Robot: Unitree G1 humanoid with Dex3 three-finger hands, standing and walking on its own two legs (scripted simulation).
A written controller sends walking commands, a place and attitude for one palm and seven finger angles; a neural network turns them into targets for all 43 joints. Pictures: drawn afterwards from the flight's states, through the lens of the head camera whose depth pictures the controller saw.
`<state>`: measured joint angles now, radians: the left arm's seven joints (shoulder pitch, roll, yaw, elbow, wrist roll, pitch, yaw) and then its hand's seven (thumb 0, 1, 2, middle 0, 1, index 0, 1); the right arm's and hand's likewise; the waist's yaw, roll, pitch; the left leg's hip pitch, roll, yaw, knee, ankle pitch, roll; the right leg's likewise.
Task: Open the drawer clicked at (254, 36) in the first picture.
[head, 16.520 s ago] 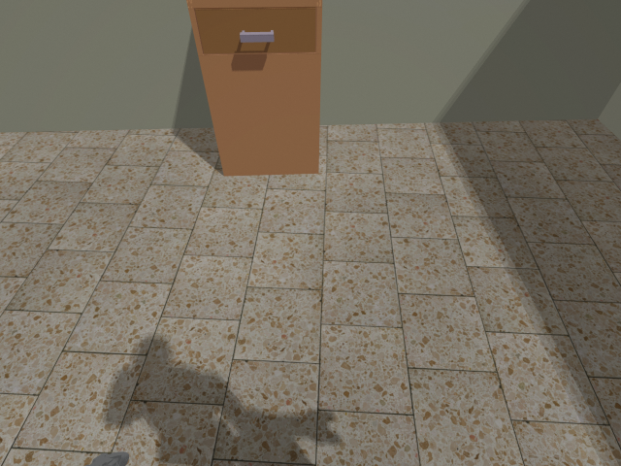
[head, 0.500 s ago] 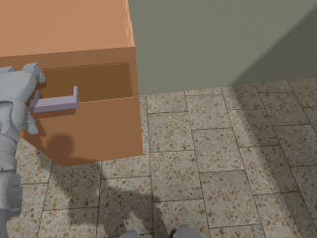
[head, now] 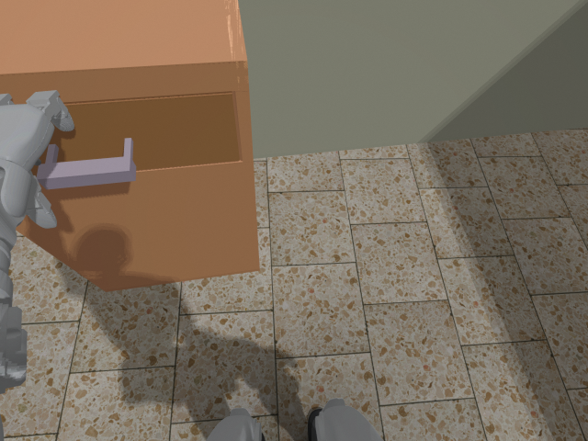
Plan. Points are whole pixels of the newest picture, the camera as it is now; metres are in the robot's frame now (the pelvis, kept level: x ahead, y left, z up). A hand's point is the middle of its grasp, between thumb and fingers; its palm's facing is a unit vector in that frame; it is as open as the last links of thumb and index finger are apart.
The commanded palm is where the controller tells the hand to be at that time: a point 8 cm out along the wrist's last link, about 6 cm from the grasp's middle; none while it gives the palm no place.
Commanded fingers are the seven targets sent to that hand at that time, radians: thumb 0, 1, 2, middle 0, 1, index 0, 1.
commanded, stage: re-aim the fingers above the handle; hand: left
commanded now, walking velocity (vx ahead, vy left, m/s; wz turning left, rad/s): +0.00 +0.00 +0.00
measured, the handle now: (90, 160) +0.52 +0.30 -0.01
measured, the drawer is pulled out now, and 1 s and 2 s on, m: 0.00 0.00 0.00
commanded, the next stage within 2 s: lower the fingers behind the handle in 0.42 s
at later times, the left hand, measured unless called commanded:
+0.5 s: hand (28, 164) +0.47 +0.34 +0.04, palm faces -0.07 -0.05 -1.00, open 13.7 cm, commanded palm +0.46 +0.34 +0.10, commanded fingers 0.00 -0.50 0.30 -0.30 -1.20 -0.30 -1.20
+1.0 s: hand (36, 182) +0.46 +0.34 +0.02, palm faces -0.08 -0.02 -1.00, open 13.8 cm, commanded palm +0.46 +0.33 +0.06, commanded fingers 0.00 -0.50 0.30 -0.30 -1.20 -0.30 -1.20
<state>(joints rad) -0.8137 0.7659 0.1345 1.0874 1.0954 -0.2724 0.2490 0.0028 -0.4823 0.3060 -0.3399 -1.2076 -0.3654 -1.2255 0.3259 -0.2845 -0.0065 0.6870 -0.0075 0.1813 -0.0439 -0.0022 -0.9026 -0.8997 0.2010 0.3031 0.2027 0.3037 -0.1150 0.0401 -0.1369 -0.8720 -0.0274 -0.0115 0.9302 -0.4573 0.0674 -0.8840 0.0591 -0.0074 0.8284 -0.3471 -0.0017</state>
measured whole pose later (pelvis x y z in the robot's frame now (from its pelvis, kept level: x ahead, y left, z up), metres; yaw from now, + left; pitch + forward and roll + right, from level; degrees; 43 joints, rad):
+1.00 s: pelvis +0.00 +0.01 -0.01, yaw +0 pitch +24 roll -4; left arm -0.79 0.75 0.14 1.10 1.11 -0.26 0.27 0.00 -0.48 0.31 -0.32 -1.20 -0.32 -1.21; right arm 0.33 -0.27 -0.02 0.69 -0.02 0.16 -0.03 0.00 -0.90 -0.90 0.20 0.30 0.20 0.30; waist -0.11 0.05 -0.15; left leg -0.94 -0.03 -0.02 1.00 -0.48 0.07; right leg -0.94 0.06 -0.02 0.88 -0.37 0.00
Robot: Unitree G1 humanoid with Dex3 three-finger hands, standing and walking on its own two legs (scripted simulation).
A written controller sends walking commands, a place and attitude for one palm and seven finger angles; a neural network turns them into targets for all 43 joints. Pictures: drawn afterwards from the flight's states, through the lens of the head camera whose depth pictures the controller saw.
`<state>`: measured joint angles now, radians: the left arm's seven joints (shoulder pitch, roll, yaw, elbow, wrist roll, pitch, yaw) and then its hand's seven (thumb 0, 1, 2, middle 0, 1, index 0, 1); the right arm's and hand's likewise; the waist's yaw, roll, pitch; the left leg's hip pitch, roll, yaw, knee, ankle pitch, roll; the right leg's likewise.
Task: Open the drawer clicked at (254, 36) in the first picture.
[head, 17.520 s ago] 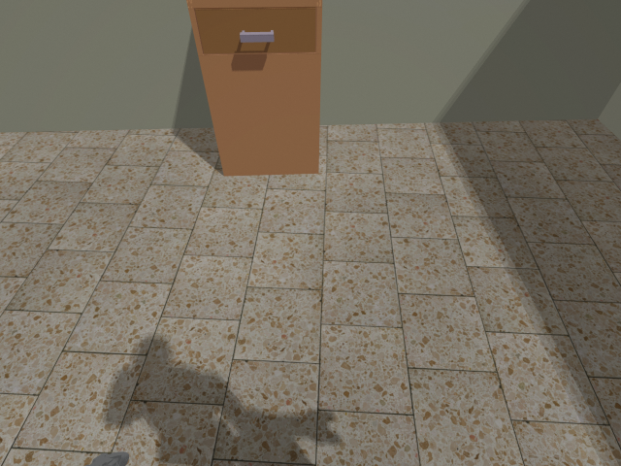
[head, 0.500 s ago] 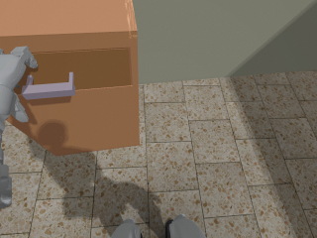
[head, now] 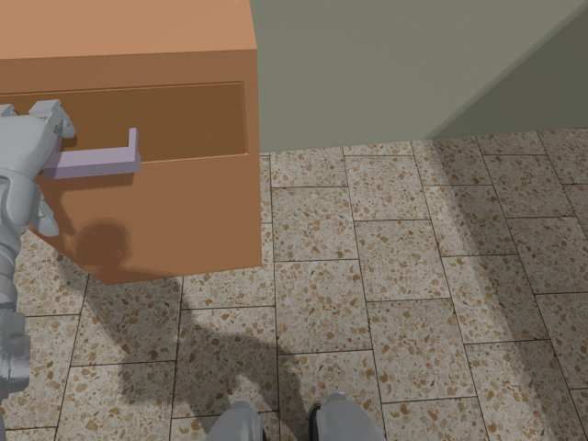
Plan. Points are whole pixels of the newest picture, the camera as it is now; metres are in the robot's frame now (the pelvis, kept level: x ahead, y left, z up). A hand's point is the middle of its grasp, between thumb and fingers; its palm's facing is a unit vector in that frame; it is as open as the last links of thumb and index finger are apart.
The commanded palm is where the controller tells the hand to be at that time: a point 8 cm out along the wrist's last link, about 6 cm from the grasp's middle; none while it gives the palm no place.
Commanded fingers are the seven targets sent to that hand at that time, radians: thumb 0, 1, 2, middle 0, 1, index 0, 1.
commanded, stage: lower the fingers behind the handle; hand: left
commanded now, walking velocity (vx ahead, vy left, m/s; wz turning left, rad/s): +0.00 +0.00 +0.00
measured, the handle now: (94, 150) +0.52 +0.29 +0.00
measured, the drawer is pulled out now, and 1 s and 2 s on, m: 0.00 0.00 0.00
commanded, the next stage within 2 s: close the thumb around the handle in 1.12 s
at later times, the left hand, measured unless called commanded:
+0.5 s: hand (56, 176) +0.47 +0.33 +0.00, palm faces -0.08 -0.01 -1.00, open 13.8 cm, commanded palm +0.47 +0.32 +0.04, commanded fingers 0.00 -0.50 0.30 -0.30 -1.20 -0.30 -1.20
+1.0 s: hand (63, 184) +0.48 +0.33 -0.02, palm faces -0.07 -0.02 -1.00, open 13.7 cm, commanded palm +0.48 +0.32 +0.03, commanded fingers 0.00 -0.50 0.30 -0.30 -1.20 -0.30 -1.20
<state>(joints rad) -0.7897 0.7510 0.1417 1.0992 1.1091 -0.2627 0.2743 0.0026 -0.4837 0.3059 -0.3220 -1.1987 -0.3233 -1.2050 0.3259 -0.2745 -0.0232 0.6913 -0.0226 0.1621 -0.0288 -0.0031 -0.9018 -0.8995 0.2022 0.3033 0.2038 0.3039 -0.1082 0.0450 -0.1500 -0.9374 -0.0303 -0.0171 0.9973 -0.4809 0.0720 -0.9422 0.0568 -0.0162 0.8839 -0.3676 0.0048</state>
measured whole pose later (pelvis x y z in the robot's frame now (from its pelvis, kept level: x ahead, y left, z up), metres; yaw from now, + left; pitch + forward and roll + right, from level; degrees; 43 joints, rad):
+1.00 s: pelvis -0.02 -0.01 -0.03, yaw +0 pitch +29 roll -5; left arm -0.90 0.80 0.13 1.15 1.11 -0.22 0.30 0.00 -0.48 0.31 -0.32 -1.20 -0.34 -1.23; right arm 0.30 -0.28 0.03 0.68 -0.02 0.13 -0.04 0.00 -0.90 -0.90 0.20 0.30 0.20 0.30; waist -0.15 0.04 -0.14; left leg -1.16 -0.03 -0.03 1.18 -0.52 0.07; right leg -1.16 0.06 -0.04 1.06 -0.40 0.00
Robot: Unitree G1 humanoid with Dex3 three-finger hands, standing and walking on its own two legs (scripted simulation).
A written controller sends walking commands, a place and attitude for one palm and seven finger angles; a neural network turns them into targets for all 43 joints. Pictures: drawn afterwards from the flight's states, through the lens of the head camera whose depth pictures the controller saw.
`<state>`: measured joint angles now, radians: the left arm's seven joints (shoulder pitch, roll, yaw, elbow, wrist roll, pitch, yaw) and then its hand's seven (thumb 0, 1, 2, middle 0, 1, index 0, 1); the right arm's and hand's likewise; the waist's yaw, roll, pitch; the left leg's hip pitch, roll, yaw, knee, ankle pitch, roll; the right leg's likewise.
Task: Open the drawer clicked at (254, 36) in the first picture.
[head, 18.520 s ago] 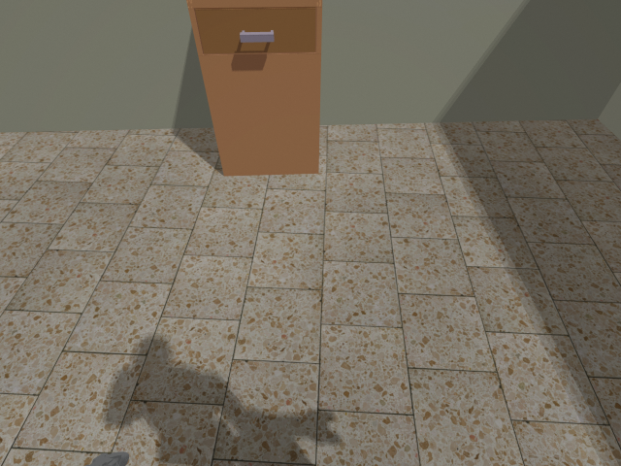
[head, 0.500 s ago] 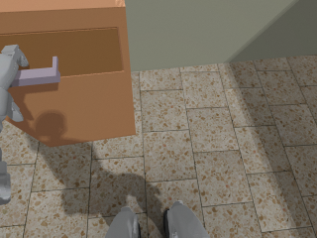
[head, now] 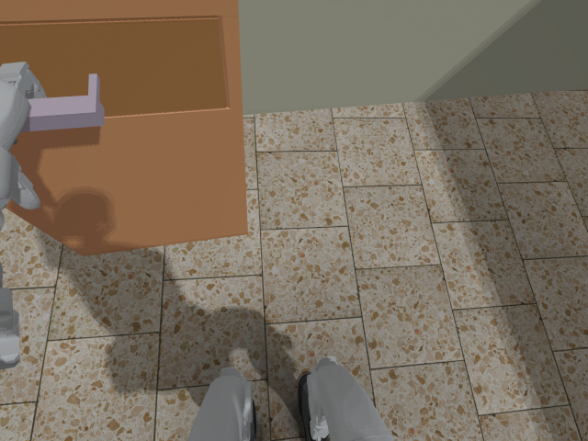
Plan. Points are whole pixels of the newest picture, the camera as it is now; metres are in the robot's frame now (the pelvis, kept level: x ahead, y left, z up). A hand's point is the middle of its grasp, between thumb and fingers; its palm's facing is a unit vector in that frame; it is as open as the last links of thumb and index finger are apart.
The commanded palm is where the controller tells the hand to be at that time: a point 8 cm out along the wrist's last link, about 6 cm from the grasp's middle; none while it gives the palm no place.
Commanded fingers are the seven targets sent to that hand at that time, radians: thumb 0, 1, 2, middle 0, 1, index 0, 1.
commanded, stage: lower the fingers behind the handle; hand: left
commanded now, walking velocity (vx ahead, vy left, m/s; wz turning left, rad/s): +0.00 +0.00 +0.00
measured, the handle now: (47, 99) +0.55 +0.30 +0.03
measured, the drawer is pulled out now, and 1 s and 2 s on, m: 0.00 0.00 0.08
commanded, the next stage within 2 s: close the thumb around the handle in 0.12 s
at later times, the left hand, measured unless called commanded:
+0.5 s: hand (2, 142) +0.50 +0.35 +0.01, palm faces -0.06 -0.02 -1.00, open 11.5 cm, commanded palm +0.50 +0.33 +0.06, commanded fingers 0.00 0.34 0.66 -0.36 -1.29 -0.36 -1.29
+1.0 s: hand (7, 144) +0.49 +0.35 +0.01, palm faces -0.06 -0.03 -1.00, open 5.9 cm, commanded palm +0.49 +0.33 +0.06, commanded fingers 0.00 0.90 0.90 -0.40 -1.35 -0.40 -1.35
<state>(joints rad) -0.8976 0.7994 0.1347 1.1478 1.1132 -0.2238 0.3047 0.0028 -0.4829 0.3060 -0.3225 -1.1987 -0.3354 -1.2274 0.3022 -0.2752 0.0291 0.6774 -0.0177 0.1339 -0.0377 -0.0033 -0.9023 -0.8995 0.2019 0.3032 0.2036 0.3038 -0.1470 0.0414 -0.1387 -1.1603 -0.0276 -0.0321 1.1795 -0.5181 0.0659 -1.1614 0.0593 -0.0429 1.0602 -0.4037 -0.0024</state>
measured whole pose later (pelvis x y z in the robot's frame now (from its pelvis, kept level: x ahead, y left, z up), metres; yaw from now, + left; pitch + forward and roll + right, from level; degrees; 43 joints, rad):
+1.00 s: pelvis +0.01 +0.01 +0.00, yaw -1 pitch +28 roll -6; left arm -0.82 0.79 0.17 1.09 1.11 -0.26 0.31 0.00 0.67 0.82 -0.42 -1.34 -0.38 -1.35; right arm 0.31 -0.28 0.01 0.70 -0.03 0.14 -0.02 0.00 -0.90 -0.90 0.20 0.30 0.20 0.30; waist -0.13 0.05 -0.15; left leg -1.14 -0.02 -0.03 1.18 -0.54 0.07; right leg -1.14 0.07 -0.04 1.05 -0.42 0.00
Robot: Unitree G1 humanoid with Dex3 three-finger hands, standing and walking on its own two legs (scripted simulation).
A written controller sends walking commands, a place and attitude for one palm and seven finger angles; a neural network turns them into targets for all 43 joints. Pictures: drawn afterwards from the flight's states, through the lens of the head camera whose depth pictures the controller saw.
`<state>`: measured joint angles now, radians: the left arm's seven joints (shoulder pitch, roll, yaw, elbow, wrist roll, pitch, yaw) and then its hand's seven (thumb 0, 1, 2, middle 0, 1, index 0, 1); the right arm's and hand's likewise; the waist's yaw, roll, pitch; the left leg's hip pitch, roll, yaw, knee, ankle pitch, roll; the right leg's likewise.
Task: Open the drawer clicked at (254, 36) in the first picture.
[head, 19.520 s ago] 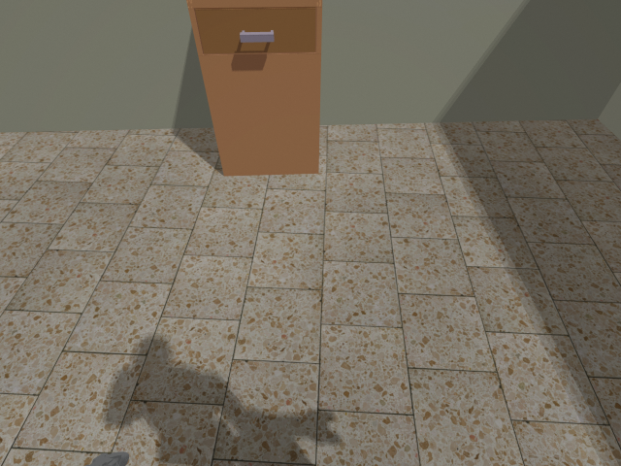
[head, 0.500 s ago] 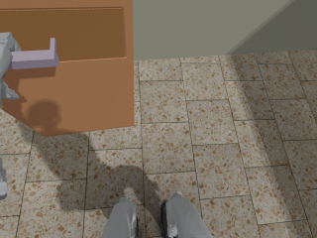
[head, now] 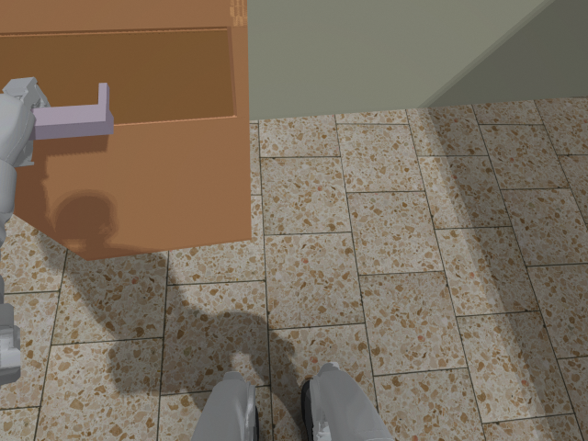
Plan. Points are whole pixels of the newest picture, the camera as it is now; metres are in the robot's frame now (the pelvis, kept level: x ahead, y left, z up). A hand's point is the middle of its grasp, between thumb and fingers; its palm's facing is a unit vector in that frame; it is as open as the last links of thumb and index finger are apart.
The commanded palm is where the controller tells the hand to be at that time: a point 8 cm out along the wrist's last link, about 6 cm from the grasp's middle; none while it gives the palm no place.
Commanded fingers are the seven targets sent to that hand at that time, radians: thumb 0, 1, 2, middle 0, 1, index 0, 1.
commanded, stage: pull the drawer open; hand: left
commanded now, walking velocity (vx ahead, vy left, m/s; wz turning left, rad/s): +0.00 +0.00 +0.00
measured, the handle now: (57, 108) +0.54 +0.30 +0.03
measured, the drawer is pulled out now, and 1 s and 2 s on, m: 0.00 0.08 0.18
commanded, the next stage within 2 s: none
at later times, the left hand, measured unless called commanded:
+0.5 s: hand (17, 169) +0.46 +0.34 +0.01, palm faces -0.04 -0.07 -1.00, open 5.8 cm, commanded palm +0.42 +0.33 +0.06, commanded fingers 0.00 0.90 0.90 -0.40 -1.35 -0.40 -1.35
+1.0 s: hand (12, 211) +0.40 +0.33 +0.01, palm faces -0.03 -0.07 -1.00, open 5.8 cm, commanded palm +0.36 +0.32 +0.06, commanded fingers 0.00 0.90 0.90 -0.40 -1.35 -0.40 -1.35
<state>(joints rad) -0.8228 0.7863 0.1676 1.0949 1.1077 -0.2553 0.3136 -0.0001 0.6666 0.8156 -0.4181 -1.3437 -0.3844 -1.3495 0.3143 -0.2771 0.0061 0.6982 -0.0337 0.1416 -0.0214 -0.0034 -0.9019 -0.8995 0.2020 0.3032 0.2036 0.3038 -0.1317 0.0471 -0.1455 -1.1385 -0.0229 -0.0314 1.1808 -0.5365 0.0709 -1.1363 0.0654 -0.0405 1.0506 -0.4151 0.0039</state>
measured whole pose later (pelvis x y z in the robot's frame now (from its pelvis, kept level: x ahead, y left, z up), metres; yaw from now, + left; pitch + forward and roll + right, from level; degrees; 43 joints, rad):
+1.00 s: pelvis +0.04 +0.02 +0.03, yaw -1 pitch +22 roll -5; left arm -0.27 0.55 0.16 0.64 1.04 -0.16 0.39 0.02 0.69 0.77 -0.42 -1.35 -0.39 -1.35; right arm 0.23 -0.26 -0.04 0.65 -0.03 0.19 0.00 0.00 -0.90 -0.90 0.20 0.30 0.20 0.30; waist -0.03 0.04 -0.16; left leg -0.85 -0.02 0.01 1.01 -0.54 0.09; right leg -0.87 0.06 0.00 0.90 -0.41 0.01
